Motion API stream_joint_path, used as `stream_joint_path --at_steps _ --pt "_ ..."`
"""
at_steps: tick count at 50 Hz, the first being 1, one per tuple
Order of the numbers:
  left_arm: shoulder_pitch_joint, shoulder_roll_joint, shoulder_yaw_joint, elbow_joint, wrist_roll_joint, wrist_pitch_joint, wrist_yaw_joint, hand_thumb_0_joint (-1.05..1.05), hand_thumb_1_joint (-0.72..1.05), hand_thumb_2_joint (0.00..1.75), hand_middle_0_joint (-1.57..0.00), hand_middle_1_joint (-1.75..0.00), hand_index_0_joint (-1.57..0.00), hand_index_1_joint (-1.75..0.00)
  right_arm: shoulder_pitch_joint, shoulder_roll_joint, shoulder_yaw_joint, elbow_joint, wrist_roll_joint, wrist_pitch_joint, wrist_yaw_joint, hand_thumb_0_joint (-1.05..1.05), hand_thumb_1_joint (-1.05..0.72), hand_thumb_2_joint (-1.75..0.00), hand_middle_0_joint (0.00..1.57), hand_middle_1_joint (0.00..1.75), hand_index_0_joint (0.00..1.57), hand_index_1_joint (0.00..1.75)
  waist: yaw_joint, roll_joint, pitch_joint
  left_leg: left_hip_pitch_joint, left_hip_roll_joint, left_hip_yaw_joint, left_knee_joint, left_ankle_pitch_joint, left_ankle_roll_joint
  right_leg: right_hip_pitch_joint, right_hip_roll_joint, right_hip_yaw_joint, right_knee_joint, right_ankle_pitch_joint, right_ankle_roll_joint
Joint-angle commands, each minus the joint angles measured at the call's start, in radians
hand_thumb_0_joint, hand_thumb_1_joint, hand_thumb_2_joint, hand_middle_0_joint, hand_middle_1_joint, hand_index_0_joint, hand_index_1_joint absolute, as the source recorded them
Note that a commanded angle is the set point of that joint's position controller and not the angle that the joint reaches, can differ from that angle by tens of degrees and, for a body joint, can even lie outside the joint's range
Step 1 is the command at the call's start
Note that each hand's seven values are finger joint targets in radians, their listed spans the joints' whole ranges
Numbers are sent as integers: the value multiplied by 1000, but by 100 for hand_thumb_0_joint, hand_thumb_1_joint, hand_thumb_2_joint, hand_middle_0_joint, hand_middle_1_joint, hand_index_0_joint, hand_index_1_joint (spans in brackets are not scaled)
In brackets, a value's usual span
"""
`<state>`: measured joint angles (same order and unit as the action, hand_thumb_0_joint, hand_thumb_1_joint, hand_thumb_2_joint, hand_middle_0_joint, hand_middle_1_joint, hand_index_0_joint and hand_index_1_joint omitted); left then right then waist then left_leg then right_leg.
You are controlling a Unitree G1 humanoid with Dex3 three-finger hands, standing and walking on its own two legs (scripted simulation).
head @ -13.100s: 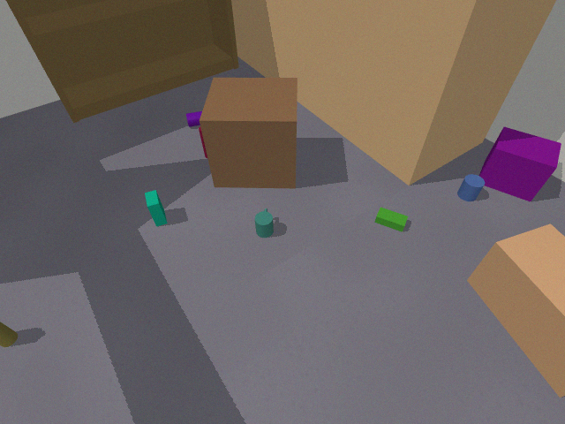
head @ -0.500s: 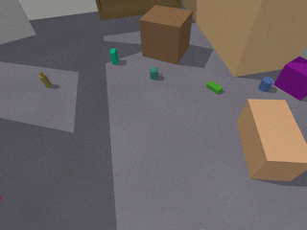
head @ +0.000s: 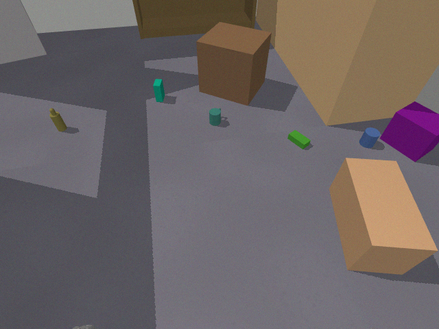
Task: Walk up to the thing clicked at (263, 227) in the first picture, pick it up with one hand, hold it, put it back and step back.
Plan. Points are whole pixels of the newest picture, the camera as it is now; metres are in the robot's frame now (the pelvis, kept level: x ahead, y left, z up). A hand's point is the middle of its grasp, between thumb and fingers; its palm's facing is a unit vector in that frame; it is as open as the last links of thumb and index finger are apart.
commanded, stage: walk up
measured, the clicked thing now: (216, 115) +1.54 +0.07 -0.72
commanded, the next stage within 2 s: stand in 0.14 s
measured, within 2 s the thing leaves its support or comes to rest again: neither
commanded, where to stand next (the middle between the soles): +0.05 +0.00 m, yaw -5 degrees
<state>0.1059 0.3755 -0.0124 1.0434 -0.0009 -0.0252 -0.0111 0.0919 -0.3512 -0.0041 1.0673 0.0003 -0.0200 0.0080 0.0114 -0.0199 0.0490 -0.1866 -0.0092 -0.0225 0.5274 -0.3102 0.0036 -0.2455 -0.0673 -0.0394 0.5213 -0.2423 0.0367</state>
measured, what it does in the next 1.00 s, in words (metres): stands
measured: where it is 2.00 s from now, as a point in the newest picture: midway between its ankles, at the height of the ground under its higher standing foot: outside the picture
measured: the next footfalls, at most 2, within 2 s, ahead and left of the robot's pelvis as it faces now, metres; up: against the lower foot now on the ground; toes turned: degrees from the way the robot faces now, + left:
none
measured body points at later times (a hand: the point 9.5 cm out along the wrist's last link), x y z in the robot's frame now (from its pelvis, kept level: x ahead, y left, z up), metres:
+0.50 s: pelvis -0.01 -0.02 +0.01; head +0.00 -0.02 +0.46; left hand +0.07 +0.29 -0.12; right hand +0.08 -0.31 -0.12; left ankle -0.02 +0.12 -0.73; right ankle +0.02 -0.14 -0.73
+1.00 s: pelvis -0.01 -0.03 +0.01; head +0.00 -0.04 +0.46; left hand +0.08 +0.27 -0.12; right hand +0.05 -0.33 -0.13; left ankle -0.02 +0.12 -0.73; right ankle +0.02 -0.14 -0.73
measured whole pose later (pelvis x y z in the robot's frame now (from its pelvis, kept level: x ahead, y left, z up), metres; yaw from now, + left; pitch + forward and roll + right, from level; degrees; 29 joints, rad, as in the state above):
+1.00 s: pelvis -0.01 -0.03 +0.01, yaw +0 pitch -2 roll +0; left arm 0.08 0.35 0.01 1.15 0.01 -0.01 -0.01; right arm 0.11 -0.35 0.00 1.17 -0.01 -0.01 0.01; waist 0.00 0.00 0.05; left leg -0.09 0.04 -0.03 0.31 -0.19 -0.05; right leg -0.17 -0.02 -0.06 0.35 -0.14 -0.01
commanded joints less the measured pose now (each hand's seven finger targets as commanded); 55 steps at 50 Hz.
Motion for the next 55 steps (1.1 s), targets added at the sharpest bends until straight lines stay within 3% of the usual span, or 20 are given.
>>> stream_joint_path --at_steps 1,6,7,10,14,19,21,23,28,31,36,39,42,47,52,55 --pt "-39 225 48 -31 -2 -22 16 0 90 90 -20 -30 -20 -30 -47 -234 -47 -37 -2 -16 -15 0 -90 -90 20 30 20 30 1 43 -92 -10 106 -92 -147 211 43 111 -78 83 -103 207 -71" --pt "-66 213 47 -7 0 -22 14 0 90 90 -20 -30 -20 -30 -58 -234 -46 -13 -2 -14 -13 0 -90 -90 20 30 20 30 -2 43 -92 12 111 -86 -182 224 36 130 -76 78 -138 192 -62" --pt "-74 197 41 3 1 -18 16 0 90 90 -20 -30 -20 -30 -75 -209 -42 -13 0 -17 -13 0 -90 -90 20 30 20 30 -6 32 -84 24 130 -109 -204 323 23 138 -68 79 -143 225 -60" --pt "-66 192 43 13 1 -14 17 0 90 90 -20 -30 -20 -30 -77 -218 -44 -1 0 -22 -16 0 -90 -90 20 30 20 30 -4 50 -100 77 133 -93 -211 408 12 142 -64 73 -159 252 -54" --pt "-68 197 47 31 2 -10 17 0 90 90 -20 -30 -20 -30 -96 -217 -46 7 0 -16 -16 0 -90 -90 20 30 20 30 -1 50 -81 58 127 -88 -250 296 9 155 -65 77 -194 188 -49" --pt "-75 201 49 41 6 -13 16 0 90 90 -20 -30 -20 -30 -94 -210 -46 21 -2 -14 -14 0 -90 -90 20 30 20 30 -7 31 -98 80 128 -80 -256 273 4 159 -74 85 -216 187 -54" --pt "-72 203 51 48 6 -10 16 0 90 90 -20 -30 -20 -30 -89 -205 -43 29 -3 -11 -13 0 -90 -90 20 30 20 30 -5 29 -66 47 121 -80 -276 175 2 147 -69 90 -237 117 -48" --pt "-79 205 53 47 5 -9 15 0 90 90 -20 -30 -20 -30 -83 -204 -42 32 -5 -9 -11 0 -90 -90 20 30 20 30 -3 14 -62 28 118 -79 -282 150 3 153 -67 91 -239 86 -48" --pt "-71 205 54 48 7 -12 16 0 90 90 -20 -30 -20 -30 -72 -200 -43 36 -7 -12 -10 0 -90 -90 20 30 20 30 -5 17 -88 79 129 -78 -265 224 3 138 -75 98 -238 138 -55" --pt "-77 209 55 46 6 -10 17 0 90 90 -20 -30 -20 -30 -55 -193 -40 43 -10 -7 -9 0 -90 -90 20 30 20 30 -6 1 -51 40 112 -69 -264 139 1 111 -73 112 -271 22 -51" --pt "-67 213 58 44 9 -3 16 0 90 90 -20 -30 -20 -30 -41 -194 -42 39 -11 -2 -7 0 -90 -90 20 30 20 30 -1 -4 -34 32 111 -69 -260 90 6 77 -73 126 -282 -63 -55" --pt "-73 210 60 40 8 -5 15 0 90 90 -20 -30 -20 -30 -25 -190 -39 38 -13 -5 -8 0 -90 -90 20 30 20 30 -7 11 -58 21 120 -72 -265 119 7 112 -71 122 -261 1 -55" --pt "-66 199 59 42 4 -6 12 0 90 90 -20 -30 -20 -30 -32 -198 -35 35 -13 -12 -12 0 -90 -90 20 30 20 30 1 41 -88 34 134 -76 -269 208 2 156 -69 108 -228 133 -59" --pt "-67 194 58 44 3 -8 13 0 90 90 -20 -30 -20 -30 -35 -205 -35 34 -10 -11 -16 0 -90 -90 20 30 20 30 -1 28 -101 63 134 -68 -248 254 0 165 -73 104 -228 209 -59" --pt "-75 199 57 46 7 -6 13 0 90 90 -20 -30 -20 -30 -18 -197 -31 37 -9 -5 -14 0 -90 -90 20 30 20 30 -5 10 -63 33 130 -67 -259 178 1 146 -70 107 -253 91 -56" --pt "-77 202 61 47 5 -4 13 0 90 90 -20 -30 -20 -30 -8 -195 -27 36 -11 -5 -15 0 -90 -90 20 30 20 30 -6 13 -47 29 128 -64 -262 175 -1 132 -70 110 -256 88 -57"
